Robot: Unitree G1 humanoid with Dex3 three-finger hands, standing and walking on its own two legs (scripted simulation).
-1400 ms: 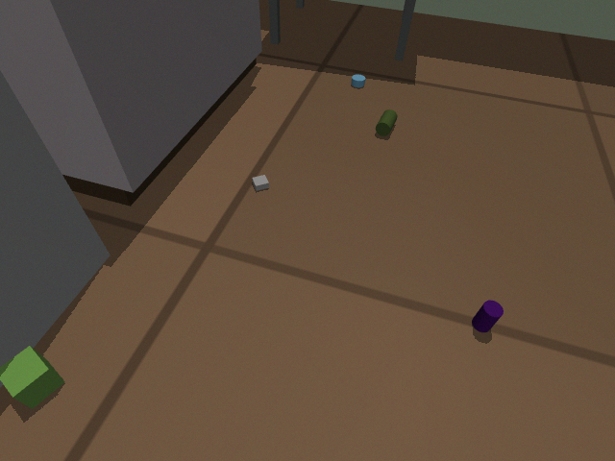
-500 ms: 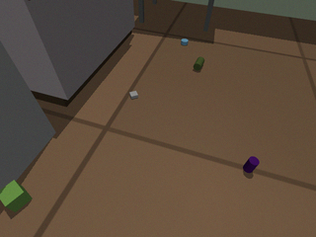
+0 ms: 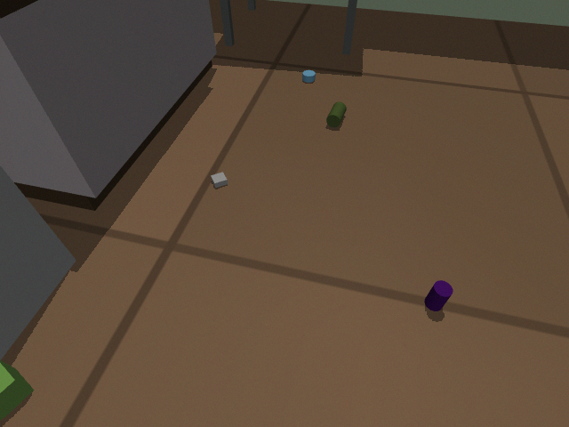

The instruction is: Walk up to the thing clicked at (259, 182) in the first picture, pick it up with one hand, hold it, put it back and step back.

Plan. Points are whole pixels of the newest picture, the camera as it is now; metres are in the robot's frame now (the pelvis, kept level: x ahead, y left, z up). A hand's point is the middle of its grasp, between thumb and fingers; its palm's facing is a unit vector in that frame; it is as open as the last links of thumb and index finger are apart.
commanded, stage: walk up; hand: left
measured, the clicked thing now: (219, 179) +1.36 +0.30 -0.76
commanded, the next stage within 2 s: none
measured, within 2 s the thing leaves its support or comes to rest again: neither
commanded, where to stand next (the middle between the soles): +1.00 +0.06 m, yaw +1 degrees
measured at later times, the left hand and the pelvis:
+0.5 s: hand (124, 410) +0.20 +0.26 -0.16, palm faces +0.08 -0.94 -0.34, open 7.4 cm; pelvis +0.22 -0.02 -0.02, yaw +5 degrees
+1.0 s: hand (171, 232) +0.53 +0.24 -0.13, palm faces +0.03 -0.90 -0.44, open 7.4 cm; pelvis +0.46 -0.05 -0.03, yaw +3 degrees
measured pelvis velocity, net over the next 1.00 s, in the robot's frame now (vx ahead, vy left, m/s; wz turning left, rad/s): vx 0.46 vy -0.05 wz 0.05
